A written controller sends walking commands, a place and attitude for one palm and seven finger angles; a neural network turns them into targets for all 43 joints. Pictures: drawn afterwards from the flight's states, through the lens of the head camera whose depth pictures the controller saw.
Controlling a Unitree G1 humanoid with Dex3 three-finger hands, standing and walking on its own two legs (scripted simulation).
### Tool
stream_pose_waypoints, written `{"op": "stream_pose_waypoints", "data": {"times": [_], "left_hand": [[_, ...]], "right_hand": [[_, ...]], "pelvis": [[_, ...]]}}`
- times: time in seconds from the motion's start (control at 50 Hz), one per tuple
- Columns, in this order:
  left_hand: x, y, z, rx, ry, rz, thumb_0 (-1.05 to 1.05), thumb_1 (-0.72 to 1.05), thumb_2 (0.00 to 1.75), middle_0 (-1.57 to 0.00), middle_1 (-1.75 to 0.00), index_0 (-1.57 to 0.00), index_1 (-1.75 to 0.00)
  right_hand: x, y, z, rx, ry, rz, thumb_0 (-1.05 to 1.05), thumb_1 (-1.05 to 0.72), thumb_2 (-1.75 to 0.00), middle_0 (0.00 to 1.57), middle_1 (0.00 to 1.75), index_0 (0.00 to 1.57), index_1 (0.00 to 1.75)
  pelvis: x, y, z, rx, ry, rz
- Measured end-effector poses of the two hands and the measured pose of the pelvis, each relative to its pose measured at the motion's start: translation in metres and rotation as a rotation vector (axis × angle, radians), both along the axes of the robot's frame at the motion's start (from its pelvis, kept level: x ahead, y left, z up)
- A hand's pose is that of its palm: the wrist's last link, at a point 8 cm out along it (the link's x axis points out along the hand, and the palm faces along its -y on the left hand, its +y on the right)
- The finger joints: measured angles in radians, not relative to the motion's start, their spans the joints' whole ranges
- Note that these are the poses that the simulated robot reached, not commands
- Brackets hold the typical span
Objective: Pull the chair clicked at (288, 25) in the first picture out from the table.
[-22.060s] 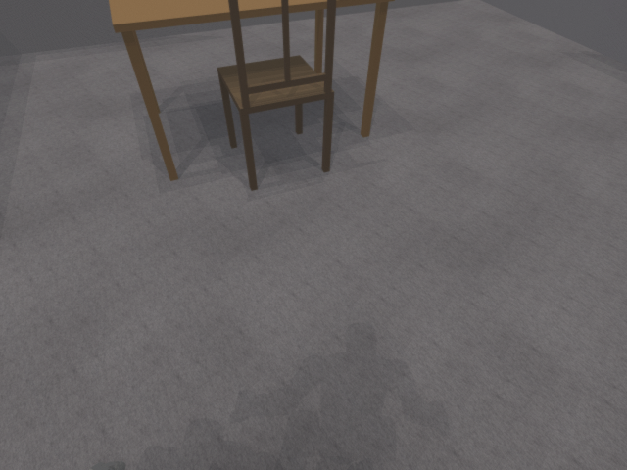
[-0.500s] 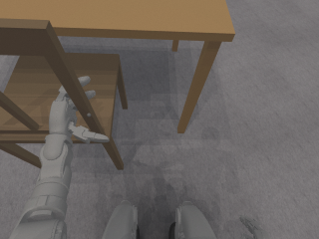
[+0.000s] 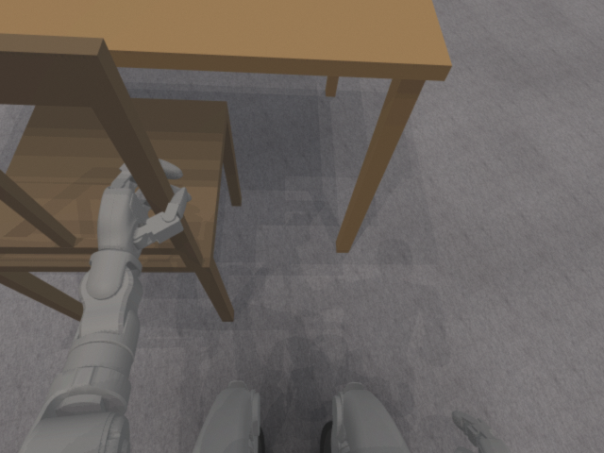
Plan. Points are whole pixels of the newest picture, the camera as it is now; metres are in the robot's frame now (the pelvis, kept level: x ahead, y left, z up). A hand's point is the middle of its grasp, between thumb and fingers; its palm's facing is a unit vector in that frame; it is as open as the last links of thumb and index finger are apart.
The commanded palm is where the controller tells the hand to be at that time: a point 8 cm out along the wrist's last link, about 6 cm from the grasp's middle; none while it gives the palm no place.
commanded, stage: hook a spindle and tug to test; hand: left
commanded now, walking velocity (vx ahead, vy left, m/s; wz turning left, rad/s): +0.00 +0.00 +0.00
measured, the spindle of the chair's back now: (6, 189) +0.43 +0.38 +0.03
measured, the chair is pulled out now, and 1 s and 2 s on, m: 0.00 0.03 0.14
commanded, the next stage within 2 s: step backward, pulling the chair out in 0.58 s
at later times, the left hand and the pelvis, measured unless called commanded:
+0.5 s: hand (172, 233) +0.38 +0.17 +0.02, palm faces +0.03 -1.00 -0.02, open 5.9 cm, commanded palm +0.35 +0.21 +0.03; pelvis +0.02 +0.00 +0.01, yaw +0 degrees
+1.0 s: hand (174, 237) +0.37 +0.16 +0.04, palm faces +0.15 -0.99 -0.06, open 5.6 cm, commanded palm +0.34 +0.21 +0.03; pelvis +0.03 +0.00 +0.09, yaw +1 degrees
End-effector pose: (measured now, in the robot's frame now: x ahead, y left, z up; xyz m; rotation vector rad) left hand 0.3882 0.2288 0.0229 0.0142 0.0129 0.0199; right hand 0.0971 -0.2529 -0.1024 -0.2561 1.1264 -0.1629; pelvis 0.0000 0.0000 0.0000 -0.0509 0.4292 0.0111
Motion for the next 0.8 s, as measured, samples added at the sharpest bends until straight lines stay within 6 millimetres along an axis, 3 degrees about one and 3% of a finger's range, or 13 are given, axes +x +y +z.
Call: {"op": "stream_pose_waypoints", "data": {"times": [0.3, 0.7, 0.74, 0.8], "left_hand": [[-0.010, -0.003, 0.001, 0.000, 0.021, 0.020, 0.02, 0.66, 0.78, -0.38, -1.45, -0.38, -1.45], [-0.040, -0.006, 0.002, 0.009, 0.022, 0.000, 0.02, 0.66, 0.81, -0.39, -1.45, -0.37, -1.45], [-0.040, -0.006, 0.007, 0.068, 0.074, 0.015, 0.01, 0.64, 0.80, -0.40, -1.45, -0.38, -1.45], [-0.043, -0.008, 0.016, 0.079, 0.219, 0.076, 0.03, 0.64, 0.79, -0.37, -1.36, -0.40, -1.45]], "right_hand": [[0.012, 0.006, 0.006, 0.027, -0.018, -0.012, 0.00, -0.90, -0.90, 0.20, 0.30, 0.20, 0.30], [0.063, 0.009, 0.011, 0.027, -0.112, 0.049, 0.00, -0.90, -0.90, 0.20, 0.30, 0.20, 0.30], [0.064, 0.012, 0.016, 0.026, -0.095, 0.020, 0.00, -0.91, -0.90, 0.20, 0.30, 0.20, 0.30], [0.062, 0.020, 0.039, 0.030, -0.081, -0.026, 0.00, -0.91, -0.90, 0.20, 0.30, 0.20, 0.30]], "pelvis": [[0.011, 0.004, 0.006, 0.002, -0.001, -0.013], [0.023, 0.001, 0.007, 0.003, -0.003, 0.002], [0.021, 0.000, 0.015, 0.013, -0.053, 0.005], [0.025, 0.001, 0.041, 0.025, -0.116, 0.008]]}}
